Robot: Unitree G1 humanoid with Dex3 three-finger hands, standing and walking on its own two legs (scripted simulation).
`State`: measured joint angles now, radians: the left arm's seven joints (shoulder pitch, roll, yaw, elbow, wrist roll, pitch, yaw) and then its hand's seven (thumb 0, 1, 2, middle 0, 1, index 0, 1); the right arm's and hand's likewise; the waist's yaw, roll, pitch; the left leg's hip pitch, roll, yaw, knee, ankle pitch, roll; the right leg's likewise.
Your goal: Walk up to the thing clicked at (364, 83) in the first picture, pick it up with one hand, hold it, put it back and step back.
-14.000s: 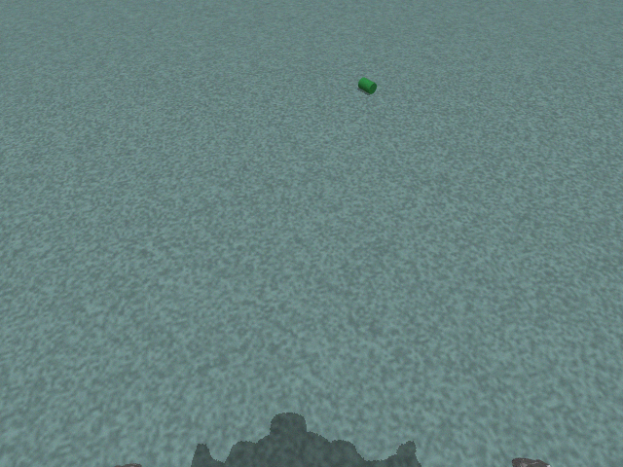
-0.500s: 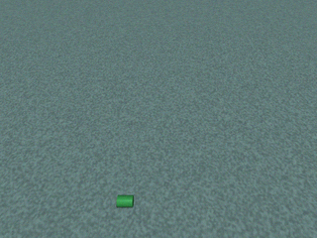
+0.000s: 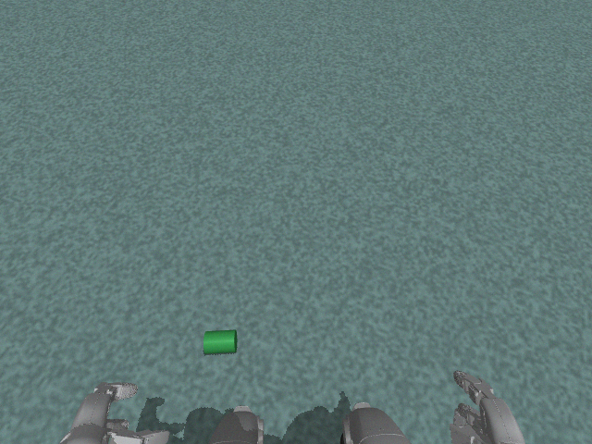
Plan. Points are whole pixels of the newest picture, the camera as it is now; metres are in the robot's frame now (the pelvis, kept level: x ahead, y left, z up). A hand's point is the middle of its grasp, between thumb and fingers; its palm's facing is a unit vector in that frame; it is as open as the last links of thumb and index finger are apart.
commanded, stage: rise first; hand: left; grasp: from above
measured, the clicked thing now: (220, 341) +0.41 +0.23 -0.69
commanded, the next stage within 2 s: none
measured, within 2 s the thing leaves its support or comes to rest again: neither
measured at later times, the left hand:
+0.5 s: hand out of the picture +0.13 +0.26 -0.21, palm faces -0.18 -0.85 -0.49, open 14.0 cm
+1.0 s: hand (168, 384) +0.25 +0.29 -0.41, palm faces -0.42 -0.41 -0.80, open 13.9 cm
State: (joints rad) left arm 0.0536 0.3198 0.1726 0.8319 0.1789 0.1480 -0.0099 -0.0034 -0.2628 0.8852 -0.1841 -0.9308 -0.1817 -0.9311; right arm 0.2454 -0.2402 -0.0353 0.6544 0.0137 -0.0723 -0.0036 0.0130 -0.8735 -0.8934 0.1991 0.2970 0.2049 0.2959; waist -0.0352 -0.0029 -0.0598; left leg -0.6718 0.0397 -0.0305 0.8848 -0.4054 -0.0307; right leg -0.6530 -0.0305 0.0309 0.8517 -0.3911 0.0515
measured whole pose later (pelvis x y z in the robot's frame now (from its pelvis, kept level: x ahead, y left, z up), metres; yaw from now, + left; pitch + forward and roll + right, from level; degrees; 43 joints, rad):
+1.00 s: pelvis -0.06 -0.01 -0.27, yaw -1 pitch +33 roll -3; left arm -0.30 0.51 0.16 0.76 0.77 -0.13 0.13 -0.01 -0.49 0.94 -0.14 -0.98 -0.14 -0.98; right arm 0.06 -0.29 -0.06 0.67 -0.03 -0.15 0.05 0.01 -0.93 -0.91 0.20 0.30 0.20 0.30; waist -0.03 0.01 -0.15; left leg -1.89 0.01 -0.11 1.99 -0.69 -0.06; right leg -1.86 0.00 0.04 1.96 -0.68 0.07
